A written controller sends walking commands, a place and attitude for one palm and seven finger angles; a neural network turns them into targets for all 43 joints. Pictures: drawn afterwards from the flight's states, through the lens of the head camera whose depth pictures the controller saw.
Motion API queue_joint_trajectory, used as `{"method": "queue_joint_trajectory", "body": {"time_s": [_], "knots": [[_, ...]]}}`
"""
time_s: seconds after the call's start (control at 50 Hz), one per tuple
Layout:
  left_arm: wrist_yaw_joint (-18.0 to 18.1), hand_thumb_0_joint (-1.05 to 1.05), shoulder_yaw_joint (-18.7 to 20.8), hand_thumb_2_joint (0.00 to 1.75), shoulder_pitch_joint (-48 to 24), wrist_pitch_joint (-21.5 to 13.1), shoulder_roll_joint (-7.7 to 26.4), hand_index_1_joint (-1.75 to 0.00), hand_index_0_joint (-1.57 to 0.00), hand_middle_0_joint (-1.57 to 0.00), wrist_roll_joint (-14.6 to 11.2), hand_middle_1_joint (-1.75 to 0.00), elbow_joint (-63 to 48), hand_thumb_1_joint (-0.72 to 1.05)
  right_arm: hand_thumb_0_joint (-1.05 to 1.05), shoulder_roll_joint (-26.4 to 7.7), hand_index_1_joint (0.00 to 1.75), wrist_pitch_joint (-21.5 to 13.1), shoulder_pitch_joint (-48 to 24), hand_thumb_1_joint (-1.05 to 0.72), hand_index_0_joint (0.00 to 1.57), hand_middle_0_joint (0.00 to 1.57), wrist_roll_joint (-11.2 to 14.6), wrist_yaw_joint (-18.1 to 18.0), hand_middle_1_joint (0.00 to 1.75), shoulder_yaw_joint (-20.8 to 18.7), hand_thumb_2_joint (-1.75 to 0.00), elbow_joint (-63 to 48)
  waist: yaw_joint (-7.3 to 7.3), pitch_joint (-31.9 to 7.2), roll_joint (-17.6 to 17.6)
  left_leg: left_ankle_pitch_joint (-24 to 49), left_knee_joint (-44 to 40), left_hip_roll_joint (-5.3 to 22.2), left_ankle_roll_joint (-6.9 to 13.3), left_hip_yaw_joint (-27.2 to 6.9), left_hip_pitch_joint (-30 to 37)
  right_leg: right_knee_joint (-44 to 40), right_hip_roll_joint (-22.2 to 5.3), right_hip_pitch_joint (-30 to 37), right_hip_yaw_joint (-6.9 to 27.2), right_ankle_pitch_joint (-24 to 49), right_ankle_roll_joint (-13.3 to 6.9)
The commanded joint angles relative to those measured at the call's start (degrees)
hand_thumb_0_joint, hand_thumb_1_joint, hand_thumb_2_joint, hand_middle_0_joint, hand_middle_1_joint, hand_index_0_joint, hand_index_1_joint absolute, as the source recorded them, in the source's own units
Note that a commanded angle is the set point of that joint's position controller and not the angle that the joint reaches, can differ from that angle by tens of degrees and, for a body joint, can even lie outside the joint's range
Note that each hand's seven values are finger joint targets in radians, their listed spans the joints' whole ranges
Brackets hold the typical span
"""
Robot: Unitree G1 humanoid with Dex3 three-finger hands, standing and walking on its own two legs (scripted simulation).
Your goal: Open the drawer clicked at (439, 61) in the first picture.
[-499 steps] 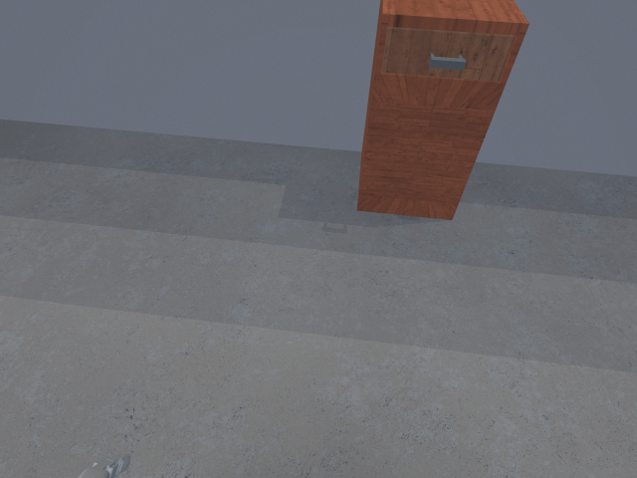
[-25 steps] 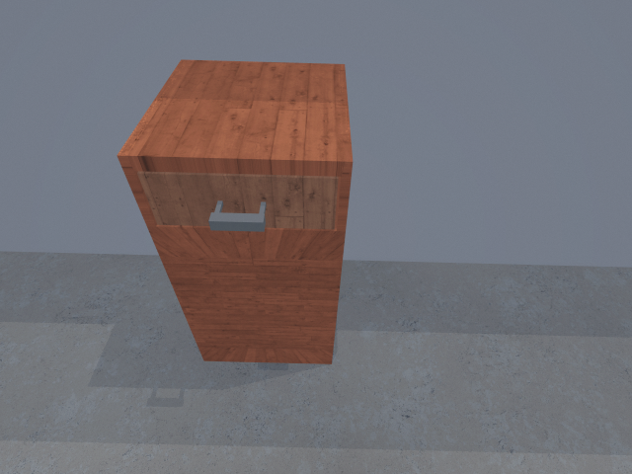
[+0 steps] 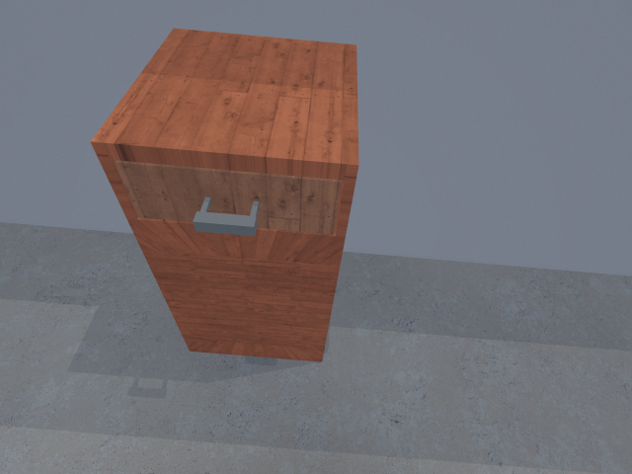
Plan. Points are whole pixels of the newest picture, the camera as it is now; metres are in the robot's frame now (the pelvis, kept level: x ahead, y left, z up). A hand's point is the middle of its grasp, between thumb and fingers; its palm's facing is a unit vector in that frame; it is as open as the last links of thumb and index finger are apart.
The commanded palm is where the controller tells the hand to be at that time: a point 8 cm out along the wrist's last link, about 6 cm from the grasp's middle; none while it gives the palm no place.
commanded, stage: come to a stop and stand still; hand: left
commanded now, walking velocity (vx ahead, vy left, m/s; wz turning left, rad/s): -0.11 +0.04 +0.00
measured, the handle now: (228, 214) +0.53 +0.20 -0.04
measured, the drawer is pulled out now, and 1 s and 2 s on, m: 0.00 0.00 0.00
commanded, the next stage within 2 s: look again from close up in 0.88 s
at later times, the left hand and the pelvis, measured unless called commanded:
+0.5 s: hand out of the picture +0.02 +0.17 -0.16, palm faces +0.00 -0.97 -0.25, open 7.3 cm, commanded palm none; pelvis -0.01 -0.02 +0.00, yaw -2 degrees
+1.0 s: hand out of the picture -0.06 +0.10 -0.17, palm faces +0.05 -0.99 -0.12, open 7.3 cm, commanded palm none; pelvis -0.02 -0.04 +0.01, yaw +0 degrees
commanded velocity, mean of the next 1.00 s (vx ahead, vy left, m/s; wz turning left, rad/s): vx -0.04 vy -0.02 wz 0.00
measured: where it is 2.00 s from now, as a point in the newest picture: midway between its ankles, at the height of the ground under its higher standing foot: outside the picture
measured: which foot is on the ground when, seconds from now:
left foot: down 0.00-1.00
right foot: down 0.00-1.00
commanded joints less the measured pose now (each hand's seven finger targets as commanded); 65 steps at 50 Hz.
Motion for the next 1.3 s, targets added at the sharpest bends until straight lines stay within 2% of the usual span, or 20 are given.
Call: {"method": "queue_joint_trajectory", "body": {"time_s": [0.0,0.02,0.06,0.16,0.24,0.3,0.34,0.38,0.42,0.52,0.62,0.94,0.96,0.98,1.0,1.02,1.06,1.12,1.16,1.28], "knots": [[0.31,0.0,0.15,0.9,5.82,1.27,2.4,-0.3,-0.2,-0.2,-1.12,-0.3,-1.22,0.9,0.0,-5.98,0.3,-1.15,6.96,-0.9,0.2,0.2,0.49,-0.96,0.3,-0.41,-0.9,-0.17,0.07,-2.49,12.4,38.19,-13.59,14.65,4.82,-12.75,6.95,-1.33,-3.91,-2.69,3.52,1.32,0.72],[0.47,0.0,0.04,0.9,6.26,1.49,1.82,-0.3,-0.2,-0.2,-0.89,-0.3,-0.92,0.9,0.0,-6.52,0.3,-0.24,3.68,-0.9,0.2,0.2,0.26,-1.08,0.3,-0.52,-0.9,-0.86,0.86,0.23,7.91,30.59,-13.75,14.03,5.9,-11.02,2.38,-3.35,-3.52,-0.26,4.02,-0.48,0.65],[0.33,0.0,-0.54,0.9,4.47,1.69,2.32,-0.3,-0.2,-0.2,-0.43,-0.3,-0.03,0.9,0.0,-5.42,0.3,-0.21,1.85,-0.9,0.2,0.2,0.64,-1.16,0.3,-0.26,-0.9,-1.04,0.47,4.62,6.54,30.73,-14.22,10.11,3.96,-9.21,1.47,-5.91,-4.24,-0.29,4.84,7.0,0.71],[0.46,0.0,-0.04,0.9,4.0,2.13,4.34,-0.3,-0.2,-0.2,-0.64,-0.3,-1.58,0.9,0.0,-7.05,0.3,-0.17,3.43,-0.9,0.2,0.2,0.76,-1.87,0.3,-1.2,-0.9,-1.64,-0.77,-2.46,3.99,47.24,-11.14,10.31,3.42,-7.62,11.8,-4.34,-4.83,-0.31,5.0,14.16,1.2],[0.12,0.0,0.84,0.9,1.62,3.15,5.38,-0.3,-0.2,-0.2,-0.37,-0.3,-4.98,0.9,0.0,-9.65,0.3,0.57,2.86,-0.9,0.2,0.2,0.5,-2.22,0.3,-2.53,-0.9,-2.88,-1.02,-5.14,6.26,55.05,-11.37,14.54,6.86,-9.88,15.48,1.99,-3.28,-4.72,4.28,1.49,1.42],[-0.26,0.0,1.06,0.9,1.17,3.7,5.15,-0.3,-0.2,-0.2,-0.18,-0.3,-5.81,0.9,0.0,-9.58,0.3,1.11,0.33,-0.9,0.2,0.2,0.08,-1.97,0.3,-2.74,-0.9,-4.03,-0.29,-4.53,6.83,45.12,-12.26,14.78,8.06,-9.37,10.84,3.37,-3.17,-3.69,4.73,-1.58,0.74],[-0.42,0.0,1.09,0.9,2.38,3.48,5.27,-0.3,-0.2,-0.2,-0.07,-0.3,-5.51,0.9,0.0,-9.19,0.3,1.47,-2.26,-0.9,0.2,0.2,0.01,-1.48,0.3,-2.63,-0.9,-4.73,1.09,-3.78,4.52,31.45,-11.13,12.2,6.04,-8.0,4.65,-1.97,-3.8,0.66,5.54,6.55,0.47],[-0.38,0.0,1.05,0.9,1.51,2.81,7.36,-0.3,-0.2,-0.2,0.12,-0.3,-5.89,0.9,0.0,-6.83,0.3,1.86,-3.08,-0.9,0.2,0.2,0.26,-0.76,0.3,-2.35,-0.9,-5.09,0.34,-3.28,-3.66,12.97,-7.81,5.61,1.55,-3.72,0.51,-6.71,-7.85,1.68,11.75,17.25,-1.27],[-0.28,0.0,0.68,0.9,-2.02,2.26,8.74,-0.3,-0.2,-0.2,-0.4,-0.3,-6.45,0.9,0.0,-4.66,0.3,2.72,-1.71,-0.9,0.2,0.2,0.25,-0.17,0.3,-1.7,-0.9,-4.39,-1.46,-1.51,-10.68,2.51,-5.42,1.47,-0.78,-0.93,1.38,-11.96,-12.56,-2.07,15.03,14.53,-4.26],[-0.39,0.0,0.19,0.9,-4.09,1.93,8.38,-0.3,-0.2,-0.2,-0.76,-0.3,-6.82,0.9,0.0,-4.31,0.3,2.38,0.42,-0.9,0.2,0.2,-0.03,0.46,0.3,-0.79,-0.9,-1.26,-1.77,2.01,-2.14,6.07,-10.38,3.5,-0.68,-3.39,4.47,-14.0,-8.2,-7.06,11.48,-0.31,-2.95],[-0.49,0.0,-0.08,0.9,-1.41,1.66,7.76,-0.3,-0.2,-0.2,-0.91,-0.3,-4.77,0.9,0.0,-4.59,0.3,1.95,1.09,-0.9,0.2,0.2,-0.07,0.38,0.3,-0.19,-0.9,0.24,-0.56,4.56,1.98,3.29,-14.03,4.2,-0.64,-4.77,0.7,-15.58,-6.63,-4.19,11.05,-3.28,-2.05],[-0.36,0.0,-0.69,0.9,3.33,0.75,4.96,-0.3,-0.2,-0.2,-1.03,-0.3,-1.23,0.9,0.0,-2.4,0.3,1.45,5.96,-0.9,0.2,0.2,0.07,-0.16,0.3,0.36,-0.9,2.74,-0.82,3.59,1.15,5.63,-13.55,3.99,-1.06,-3.99,1.9,-17.11,-6.42,-3.23,10.3,-2.03,-2.21],[1.79,0.0,-1.0,0.9,6.41,-0.73,7.41,-0.3,-0.2,-0.2,0.06,-0.3,0.3,0.9,0.0,-5.58,0.3,0.68,-3.42,-0.9,0.2,0.2,0.28,0.49,0.3,-0.43,-0.9,-1.14,2.36,6.74,3.47,3.43,-1.16,3.21,-3.26,-1.81,-2.02,-17.23,-10.44,-5.01,16.86,22.48,1.55],[1.38,0.0,-0.67,0.9,3.07,-0.9,10.36,-0.3,-0.2,-0.2,-0.2,-0.3,-2.32,0.9,0.0,-2.37,0.3,1.6,1.83,-0.9,0.2,0.2,0.55,0.59,0.3,-0.54,-0.9,-3.04,-2.65,0.4,3.14,-1.37,2.88,2.66,-2.31,-3.29,-1.62,-17.69,-14.49,-2.91,18.06,13.21,-1.72],[0.91,0.0,-0.53,0.9,1.15,-0.89,10.23,-0.3,-0.2,-0.2,-0.38,-0.3,-3.16,0.9,0.0,-2.34,0.3,2.2,2.14,-0.9,0.2,0.2,0.19,0.9,0.3,-0.34,-0.9,-2.44,-2.24,-0.13,5.39,-1.3,3.54,2.98,-1.49,-2.75,0.59,-18.79,-14.25,-5.38,18.04,2.93,-4.49],[0.87,0.0,-0.23,0.9,-0.62,-0.97,10.16,-0.3,-0.2,-0.2,-0.29,-0.3,-3.45,0.9,0.0,-2.24,0.3,2.19,4.18,-0.9,0.2,0.2,0.22,1.09,0.3,-0.45,-0.9,-2.66,-3.53,-1.68,2.19,-0.17,2.7,2.8,-1.31,-2.24,0.87,-18.62,-12.63,-5.77,15.73,-3.99,-5.61],[0.88,0.0,-0.19,0.9,-0.84,-0.99,8.48,-0.3,-0.2,-0.2,-0.34,-0.3,-3.71,0.9,0.0,-2.3,0.3,1.23,6.2,-0.9,0.2,0.2,0.22,1.02,0.3,-0.19,-0.9,-2.75,-3.59,-2.44,-1.69,4.47,-2.91,2.34,-1.08,-2.4,3.54,-15.1,-10.15,-5.2,12.24,0.89,-5.65],[0.69,0.0,-0.85,0.9,1.09,-0.62,5.14,-0.3,-0.2,-0.2,-0.7,-0.3,-2.87,0.9,0.0,-4.28,0.3,-0.06,7.51,-0.9,0.2,0.2,-0.03,0.35,0.3,0.08,-0.9,-2.26,-2.14,-1.51,3.99,12.37,-8.93,5.7,0.47,-6.52,2.97,-7.99,-5.04,-3.25,8.81,6.47,-3.37],[0.5,0.0,-1.08,0.9,2.47,0.12,5.25,-0.3,-0.2,-0.2,-0.85,-0.3,-2.01,0.9,0.0,-4.8,0.3,-0.32,4.91,-0.9,0.2,0.2,0.11,-0.16,0.3,0.3,-0.9,-2.29,-0.38,-0.44,6.96,16.25,-11.31,6.61,1.33,-8.23,0.33,-6.16,-4.55,0.6,6.84,9.53,-2.36],[0.18,0.0,-1.2,0.9,1.4,0.88,6.02,-0.3,-0.2,-0.2,-0.84,-0.3,-2.33,0.9,0.0,-6.06,0.3,-0.02,4.05,-0.9,0.2,0.2,0.07,-0.2,0.3,0.49,-0.9,-2.14,-0.15,3.2,0.97,9.74,-14.59,5.68,1.34,-7.88,-1.15,-7.3,-4.97,0.47,7.17,8.0,-1.59]]}}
